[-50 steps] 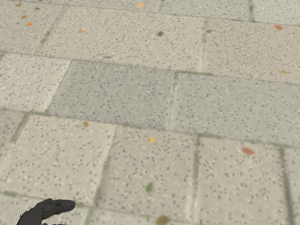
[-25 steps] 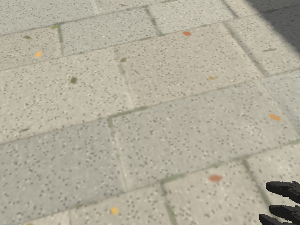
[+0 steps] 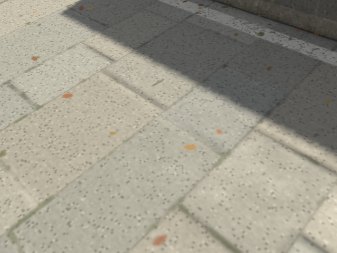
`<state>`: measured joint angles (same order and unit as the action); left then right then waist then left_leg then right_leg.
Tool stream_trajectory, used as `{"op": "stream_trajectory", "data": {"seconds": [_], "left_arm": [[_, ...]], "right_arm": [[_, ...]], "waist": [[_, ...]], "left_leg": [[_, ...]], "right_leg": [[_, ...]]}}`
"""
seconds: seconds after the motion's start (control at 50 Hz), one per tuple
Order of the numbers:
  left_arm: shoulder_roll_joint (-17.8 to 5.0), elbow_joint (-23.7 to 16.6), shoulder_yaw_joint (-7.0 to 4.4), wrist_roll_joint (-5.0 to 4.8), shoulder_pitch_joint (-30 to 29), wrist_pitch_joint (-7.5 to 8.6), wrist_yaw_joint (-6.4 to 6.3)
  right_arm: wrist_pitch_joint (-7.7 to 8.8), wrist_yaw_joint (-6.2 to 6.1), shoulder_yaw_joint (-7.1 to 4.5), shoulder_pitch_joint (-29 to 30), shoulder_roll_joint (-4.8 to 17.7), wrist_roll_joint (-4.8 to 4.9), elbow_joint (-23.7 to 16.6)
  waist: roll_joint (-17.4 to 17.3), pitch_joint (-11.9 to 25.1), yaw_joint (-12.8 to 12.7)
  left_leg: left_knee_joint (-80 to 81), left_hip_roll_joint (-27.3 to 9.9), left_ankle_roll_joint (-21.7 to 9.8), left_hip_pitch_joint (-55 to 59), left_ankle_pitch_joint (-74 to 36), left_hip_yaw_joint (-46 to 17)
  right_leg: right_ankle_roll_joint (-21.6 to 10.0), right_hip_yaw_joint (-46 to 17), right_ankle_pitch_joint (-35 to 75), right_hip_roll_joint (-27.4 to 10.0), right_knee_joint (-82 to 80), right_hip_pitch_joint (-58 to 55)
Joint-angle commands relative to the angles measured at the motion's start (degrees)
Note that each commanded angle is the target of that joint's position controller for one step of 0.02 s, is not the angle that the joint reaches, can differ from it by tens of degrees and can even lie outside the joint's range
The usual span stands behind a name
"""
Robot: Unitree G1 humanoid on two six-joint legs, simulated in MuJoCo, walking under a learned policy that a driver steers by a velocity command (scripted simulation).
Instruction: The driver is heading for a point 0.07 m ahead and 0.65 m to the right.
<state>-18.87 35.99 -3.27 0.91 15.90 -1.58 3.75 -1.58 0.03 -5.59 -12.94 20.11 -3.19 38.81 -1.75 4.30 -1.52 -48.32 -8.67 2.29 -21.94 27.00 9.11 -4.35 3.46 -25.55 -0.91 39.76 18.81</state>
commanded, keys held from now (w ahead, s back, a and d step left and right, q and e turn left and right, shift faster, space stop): w+e+shift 0.42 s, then w+shift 0.32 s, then shift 0.18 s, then e+shift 0.08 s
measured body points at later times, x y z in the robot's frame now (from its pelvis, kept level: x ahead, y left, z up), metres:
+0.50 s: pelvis +0.34 -0.06 +0.01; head +0.37 -0.07 +0.46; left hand +0.57 +0.17 -0.10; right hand +0.33 -0.38 -0.09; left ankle +0.41 +0.05 -0.72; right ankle +0.18 -0.09 -0.61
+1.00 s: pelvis +0.69 -0.32 +0.02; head +0.72 -0.36 +0.47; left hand +0.91 -0.14 -0.10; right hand +0.64 -0.62 -0.10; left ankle +0.79 -0.19 -0.63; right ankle +0.67 -0.36 -0.72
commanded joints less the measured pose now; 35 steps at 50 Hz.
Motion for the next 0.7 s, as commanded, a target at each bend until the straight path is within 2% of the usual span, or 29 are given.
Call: {"op": "stream_trajectory", "data": {"seconds": [0.02, 0.04, 0.06, 0.08, 0.1, 0.12, 0.16, 0.2, 0.26, 0.28, 0.3, 0.32, 0.34, 0.36, 0.38, 0.4, 0.42, 0.44, 0.46, 0.48, 0.5, 0.54, 0.58, 0.6, 0.64, 0.68, 0.7], "left_arm": [[-12.57, -1.9, -2.9, 0.78, 8.74, 1.51, -2.98], [-11.89, -1.88, -2.86, 1.29, 7.78, 1.92, -3.64], [-11.0, -1.71, -2.71, 1.32, 7.01, 2.48, -3.74], [-9.9, -1.37, -2.23, 0.85, 6.75, 3.24, -3.8], [-8.49, -0.48, -1.71, 0.58, 7.55, 4.04, -3.75], [-7.61, 0.69, -1.5, 0.33, 8.67, 4.65, -3.59], [-7.46, 2.62, -1.79, 0.0, 10.21, 5.2, -3.44], [-7.79, 4.1, -2.16, -0.33, 10.92, 5.46, -3.44], [-8.31, 6.01, -2.56, -0.85, 11.69, 6.0, -3.82], [-8.63, 6.35, -2.7, -0.93, 10.69, 6.15, -3.94], [-9.32, 6.2, -2.86, -1.0, 8.13, 6.29, -3.93], [-10.87, 6.24, -3.25, -1.02, 6.68, 6.53, -3.74], [-12.56, 6.26, -3.72, -0.7, 4.44, 6.66, -3.3], [-10.13, 5.56, -3.15, -0.24, 2.46, 7.37, -3.05], [1.03, 2.8, -0.59, -1.17, 4.4, 7.77, -3.14], [-1.02, 1.63, 0.21, -1.73, 4.97, 7.3, -3.03], [-4.01, 3.11, -0.39, -0.32, 2.35, 6.12, -3.05], [-4.86, 3.88, -0.5, 1.11, 0.97, 5.5, -2.27], [-4.02, 4.12, -0.41, 1.78, -0.59, 5.02, -1.4], [-2.42, 3.44, 0.05, 2.23, -1.44, 4.54, -0.57], [-0.89, 2.85, 0.7, 2.21, -2.58, 4.03, 0.1], [0.79, 1.33, 1.6, 2.07, -6.14, 3.42, 0.72], [0.01, -0.56, 1.99, 1.97, -10.47, 3.36, 1.03], [-0.71, -1.71, 2.19, 1.82, -13.21, 3.45, 1.28], [-0.72, -3.62, 2.98, 1.77, -18.97, 3.87, 2.38], [0.48, -4.1, 3.61, 1.74, -22.38, 4.21, 2.85], [0.36, -3.95, 3.66, 1.73, -22.16, 4.29, 2.55]], "right_arm": [[2.63, 1.23, 2.72, 19.05, -1.21, -0.84, -15.24], [3.86, 1.63, 1.78, 17.41, 3.01, -0.84, -13.5], [4.08, 1.81, 1.53, 14.12, 4.4, -0.92, -10.8], [3.72, 2.03, 1.37, 11.95, 5.12, -0.87, -9.46], [3.11, 2.34, 1.22, 11.73, 5.49, -0.34, -8.93], [2.51, 2.54, 1.3, 12.89, 5.09, 0.27, -8.85], [1.97, 2.73, 2.0, 15.66, 3.33, 0.97, -8.87], [2.14, 2.96, 2.87, 18.61, 1.44, 1.36, -9.26], [2.61, 2.95, 3.42, 23.6, 0.63, 2.05, -11.46], [2.79, 2.64, 3.28, 22.62, 1.05, 2.27, -11.46], [2.98, 2.08, 2.94, 18.42, 1.79, 2.38, -10.43], [3.21, 1.16, 1.9, 10.85, 4.1, 2.22, -8.34], [3.34, -0.18, 0.48, -2.42, 6.79, 2.36, -5.0], [3.62, -1.7, -1.0, -16.29, 9.88, 1.45, -2.47], [4.42, -2.12, -1.93, -21.88, 14.99, -1.13, -1.43], [4.34, -1.56, -1.44, -11.08, 12.94, -0.82, -3.52], [4.06, -1.39, -0.39, -3.11, 7.11, -0.45, -4.89], [4.04, -1.11, 0.26, -2.57, 3.86, -0.07, -3.88], [4.3, -0.94, 0.69, -3.54, 2.44, -0.09, -2.19], [4.88, -0.86, 1.23, -5.17, 1.29, -0.02, -0.03], [5.64, -0.41, 1.52, -6.31, 0.43, 0.31, 1.78], [7.18, 0.46, 1.81, -8.47, 0.09, 1.26, 4.39], [8.03, 0.71, 1.75, -8.97, 1.19, 1.37, 5.73], [8.23, 0.78, 1.74, -8.71, 1.71, 1.34, 6.09], [8.51, 0.86, 1.83, -9.44, 2.36, 1.79, 7.0], [8.57, 0.85, 1.79, -13.09, 4.08, 2.39, 8.89], [8.45, 0.81, 1.55, -13.78, 6.08, 2.35, 9.51]], "waist": [[13.02, -10.39, -6.37], [8.01, -9.52, -4.92], [5.92, -8.93, -3.33], [6.02, -8.48, -2.37], [5.91, -8.98, -1.99], [4.99, -9.79, -2.06], [3.5, -10.21, -2.56], [4.52, -9.77, -3.26], [7.45, -9.44, -4.32], [7.93, -8.99, -3.37], [8.16, -7.59, -0.76], [7.84, -3.27, 2.72], [5.49, 3.78, 9.71], [3.31, 11.14, 16.15], [-16.27, 18.07, 13.59], [-20.66, 15.79, 7.73], [-12.04, 5.67, 5.52], [-4.34, 1.5, 5.0], [-1.71, -1.35, 4.35], [-2.52, -3.84, 3.3], [-3.34, -5.89, 2.56], [-2.97, -9.18, 1.89], [-2.12, -11.15, 0.88], [-1.9, -12.2, 0.51], [-0.4, -13.65, 1.14], [0.92, -14.32, 2.45], [-0.27, -13.62, 1.72]], "left_leg": [[-24.23, 4.15, 0.79, -46.33, -0.78, -10.74], [-21.25, 3.23, 1.17, -43.54, -6.98, -11.39], [-19.05, 2.5, 1.85, -38.99, -10.3, -10.85], [-16.42, 2.22, 2.32, -34.62, -11.99, -10.49], [-13.81, 2.38, 2.67, -31.52, -13.61, -10.25], [-11.08, 2.9, 2.86, -29.91, -15.01, -9.77], [-4.91, 4.53, 2.73, -27.54, -18.07, -8.86], [1.69, 6.64, 2.31, -23.93, -21.07, -7.94], [10.19, 7.91, 0.86, -15.75, -23.51, -7.69], [12.23, 8.31, 0.13, -11.15, -23.95, -7.95], [14.62, 9.46, -0.83, -3.0, -22.65, -7.64], [14.03, 11.37, -1.93, 8.26, -18.42, -6.86], [13.45, 11.4, -2.87, 24.17, -14.93, -6.29], [11.59, 4.15, -3.97, 41.32, -5.08, -12.49], [22.73, -13.16, -6.29, 51.92, 25.08, -39.06], [36.58, -16.82, -7.91, 42.72, 31.46, -61.78], [35.58, -15.44, -8.74, 33.47, 29.66, -53.56], [34.35, -13.13, -9.8, 26.73, 20.84, -44.28], [34.72, -10.47, -9.65, 21.58, 12.46, -36.97], [35.53, -8.98, -9.84, 17.18, 7.7, -32.09], [36.68, -8.3, -9.81, 14.86, 3.98, -28.48], [39.76, -8.31, -10.11, 13.75, -2.68, -23.31], [42.21, -7.92, -10.22, 14.34, -10.35, -16.73], [43.78, -6.78, -9.69, 13.56, -14.41, -12.11], [48.23, -4.11, -8.56, 9.69, -22.33, -3.92], [50.73, -4.3, -8.97, 10.28, -34.39, -0.42], [48.76, -5.26, -9.21, 13.52, -44.39, 0.5]], "right_leg": [[-14.75, -51.7, -24.37, -18.64, -33.82, -18.7], [-14.71, -47.14, -20.86, -17.38, -32.45, -19.35], [-13.67, -40.61, -15.11, -14.0, -30.27, -18.12], [-12.75, -36.33, -12.07, -11.2, -30.76, -15.96], [-12.67, -33.83, -8.47, -9.75, -32.13, -14.66], [-12.63, -31.86, -3.84, -8.63, -33.02, -14.59], [-12.19, -28.16, 5.89, -6.14, -32.47, -15.97], [-11.55, -25.48, 15.03, -4.23, -30.42, -16.62], [-10.73, -26.94, 25.74, -5.78, -29.91, -16.01], [-9.95, -27.34, 30.33, -6.49, -29.44, -15.54], [-8.34, -26.22, 38.9, -6.0, -26.91, -13.71], [-6.75, -25.0, 52.25, -5.07, -19.55, -12.09], [-5.1, -22.54, 57.52, -2.38, -4.84, -7.48], [-4.19, -21.03, 47.4, 1.81, 13.16, 3.53], [-3.55, -16.92, -1.18, 9.32, 34.29, 18.62], [-3.82, -15.33, 0.61, 8.18, 40.96, 23.98], [-3.71, -12.52, 6.16, 3.19, 41.97, 25.18], [-3.39, -10.58, 9.52, 0.46, 39.38, 23.46], [-2.9, -10.25, 10.38, -1.0, 37.05, 21.55], [-2.36, -10.82, 10.17, -1.78, 35.65, 20.62], [-2.02, -11.51, 10.04, -2.37, 34.0, 20.76], [-1.61, -12.86, 11.71, -2.25, 31.1, 24.55], [-1.1, -13.22, 15.98, -1.85, 26.61, 28.24], [-0.86, -11.87, 18.22, -1.69, 21.55, 27.8], [-1.38, -4.41, 23.48, -0.9, 9.11, 19.8], [-3.05, 0.75, 25.79, 0.83, 3.09, 12.3], [-3.93, 1.49, 24.64, 1.42, 0.85, 9.97]]}}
